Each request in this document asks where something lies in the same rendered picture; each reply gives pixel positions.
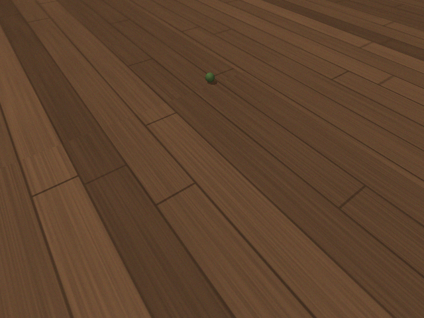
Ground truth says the ball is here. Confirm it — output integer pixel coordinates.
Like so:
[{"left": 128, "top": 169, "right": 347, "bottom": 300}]
[{"left": 205, "top": 72, "right": 215, "bottom": 82}]

